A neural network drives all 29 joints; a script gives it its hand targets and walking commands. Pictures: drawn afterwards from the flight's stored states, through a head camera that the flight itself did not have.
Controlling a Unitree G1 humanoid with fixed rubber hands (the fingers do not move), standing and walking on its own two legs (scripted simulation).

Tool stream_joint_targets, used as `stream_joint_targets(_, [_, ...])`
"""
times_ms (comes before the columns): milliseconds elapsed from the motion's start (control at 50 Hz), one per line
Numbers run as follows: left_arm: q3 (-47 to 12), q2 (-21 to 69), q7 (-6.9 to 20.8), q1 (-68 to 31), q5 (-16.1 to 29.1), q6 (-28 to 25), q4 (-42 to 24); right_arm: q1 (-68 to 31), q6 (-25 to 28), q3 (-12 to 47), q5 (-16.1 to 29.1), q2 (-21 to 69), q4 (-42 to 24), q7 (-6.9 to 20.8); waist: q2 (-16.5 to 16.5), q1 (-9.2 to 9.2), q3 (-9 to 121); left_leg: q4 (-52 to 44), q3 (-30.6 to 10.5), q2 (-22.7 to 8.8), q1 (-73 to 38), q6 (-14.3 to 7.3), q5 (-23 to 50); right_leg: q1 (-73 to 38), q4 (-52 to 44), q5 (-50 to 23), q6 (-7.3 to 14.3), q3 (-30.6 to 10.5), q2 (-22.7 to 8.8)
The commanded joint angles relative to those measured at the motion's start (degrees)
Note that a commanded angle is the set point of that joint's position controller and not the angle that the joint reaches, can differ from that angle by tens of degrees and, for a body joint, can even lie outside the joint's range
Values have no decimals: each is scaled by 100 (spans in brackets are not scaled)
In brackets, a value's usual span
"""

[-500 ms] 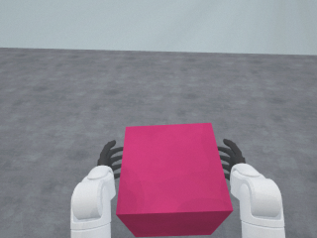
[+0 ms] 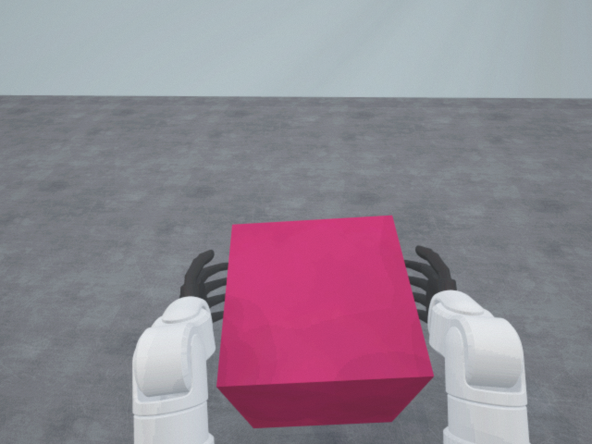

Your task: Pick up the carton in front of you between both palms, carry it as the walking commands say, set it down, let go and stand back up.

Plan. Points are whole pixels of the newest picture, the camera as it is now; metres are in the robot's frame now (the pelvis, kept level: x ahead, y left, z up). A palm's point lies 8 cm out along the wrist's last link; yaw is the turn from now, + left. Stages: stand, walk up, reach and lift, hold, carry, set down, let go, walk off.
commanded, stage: carry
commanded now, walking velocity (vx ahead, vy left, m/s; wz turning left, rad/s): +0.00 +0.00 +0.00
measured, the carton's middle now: (317, 330) +0.28 +0.00 +0.02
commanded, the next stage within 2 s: none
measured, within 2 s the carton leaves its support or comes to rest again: neither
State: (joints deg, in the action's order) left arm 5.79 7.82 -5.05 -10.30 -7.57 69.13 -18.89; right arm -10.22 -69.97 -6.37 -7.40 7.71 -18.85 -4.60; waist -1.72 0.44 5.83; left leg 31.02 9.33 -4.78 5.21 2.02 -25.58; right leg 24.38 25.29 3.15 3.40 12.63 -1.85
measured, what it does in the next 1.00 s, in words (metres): steps on the spot: left foot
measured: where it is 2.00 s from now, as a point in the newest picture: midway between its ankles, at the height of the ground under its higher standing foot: outside the picture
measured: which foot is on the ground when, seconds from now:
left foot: down 0.00-0.00, up 0.02-0.08, down 0.10-1.00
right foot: down 0.00-1.00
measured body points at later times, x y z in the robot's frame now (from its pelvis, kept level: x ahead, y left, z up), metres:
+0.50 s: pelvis +0.09 +0.01 +0.00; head +0.07 +0.01 +0.45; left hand +0.36 +0.17 +0.08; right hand +0.37 -0.13 +0.08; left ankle -0.03 +0.11 -0.73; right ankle +0.11 -0.09 -0.73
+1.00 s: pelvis +0.05 +0.02 +0.00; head +0.02 +0.02 +0.45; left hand +0.32 +0.18 +0.06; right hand +0.33 -0.12 +0.06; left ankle -0.03 +0.11 -0.73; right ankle +0.11 -0.09 -0.73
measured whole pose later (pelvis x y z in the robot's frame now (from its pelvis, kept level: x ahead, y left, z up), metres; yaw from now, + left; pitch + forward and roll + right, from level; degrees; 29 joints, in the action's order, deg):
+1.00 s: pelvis +0.05 +0.02 +0.00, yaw +2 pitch +2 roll +0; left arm 5.3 7.4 -3.3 -7.3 -10.3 59.9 -7.6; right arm -7.0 -60.7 -4.8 -10.3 7.4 -7.7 -3.5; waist -0.6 0.0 6.9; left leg 30.7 9.1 -3.0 8.3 -0.1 -23.7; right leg 20.9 31.6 11.9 1.0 11.3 -4.7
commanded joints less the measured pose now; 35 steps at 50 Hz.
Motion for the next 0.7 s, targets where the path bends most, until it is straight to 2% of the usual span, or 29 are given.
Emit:
stream_joint_targets(0, [-3843,5108,1582,-1890,2362,88,307,-2372,-96,4077,2317,4922,-262,1437,1436,27,2065,1169,-387,56,1638,142,-690,-3569,-185,-4562,739,-2200,-2050])
stream_joint_targets(20, [-3866,5294,1592,-1991,2393,26,233,-2562,-52,4154,2373,5073,-306,1452,1281,6,2020,871,-565,25,1562,63,-872,-3340,-418,-3776,699,-2136,-1931])
stream_joint_targets(40, [-3879,5473,1597,-2148,2431,-22,139,-2744,6,4220,2447,5249,-371,1462,1131,-12,2000,224,-590,-3,1355,2,-863,-3084,-577,-3012,560,-1926,-1775])
stream_joint_targets(60, [-3908,5602,1594,-2329,2459,-58,27,-2893,65,4270,2505,5402,-430,1465,1121,-29,1945,-377,-505,-14,996,-10,-393,-2820,-612,-2565,323,-1622,-1585])
stream_joint_targets(80, [-3932,5653,1590,-2415,2479,-94,-51,-2954,113,4311,2540,5508,-488,1460,1089,-42,2039,-864,-416,-6,624,4,396,-2662,-615,-1882,145,-1366,-1397])
stream_joint_targets(100, [-3959,5672,1584,-2383,2487,-125,-124,-2923,145,4332,2569,5549,-562,1452,959,-30,2074,-985,-389,-57,328,39,976,-2472,-583,-1429,16,-1169,-1229])
stream_joint_targets(120, [-4004,5643,1591,-2489,2533,-138,-274,-2902,189,4338,2544,5609,-578,1432,652,-48,2038,-1033,-485,-249,520,42,1243,-2637,-398,-1377,-58,-871,-1093])
stream_joint_targets(160, [-4029,5578,1562,-2446,2539,-142,-288,-2847,159,4290,2523,5483,-630,1416,349,-20,1993,-592,-518,-437,326,41,2259,-2446,43,-2322,-85,-816,-951])
stream_joint_targets(240, [-3985,5220,1478,-2142,2402,-24,-197,-2376,40,4130,2437,5148,-402,1419,166,-41,1984,-293,-508,-410,292,52,3323,-2312,552,-3313,-15,-774,-927])
stream_joint_targets(300, [-3960,5139,1472,-2044,2315,48,26,-2190,-13,4032,2346,5066,-94,1445,53,-45,1858,-199,-493,-400,273,57,3903,-2022,741,-3404,-26,-679,-857])
stream_joint_targets(360, [-4018,5252,1507,-2290,2377,40,14,-2413,12,4048,2387,5177,-80,1481,-8,-43,1668,-236,-474,-422,194,48,4238,-1715,793,-2942,-94,-602,-768])
stream_joint_targets(420, [-4061,5329,1518,-2508,2460,31,-91,-2626,36,4071,2451,5256,-189,1479,-43,-48,1553,-244,-450,-465,68,7,4475,-1514,797,-2379,-152,-557,-694])
stream_joint_targets(520, [-4063,5280,1515,-2456,2477,48,-110,-2549,33,4052,2408,5209,-230,1441,-41,-60,1593,-144,-412,-503,18,-74,4559,-1471,908,-1990,-148,-563,-690])
stream_joint_targets(680, [-4124,5400,1585,-2283,2380,-92,84,-2403,175,4150,2315,5336,-67,1495,45,-56,1423,-212,-369,-471,267,-153,3615,-1446,812,-1625,-147,-603,-750])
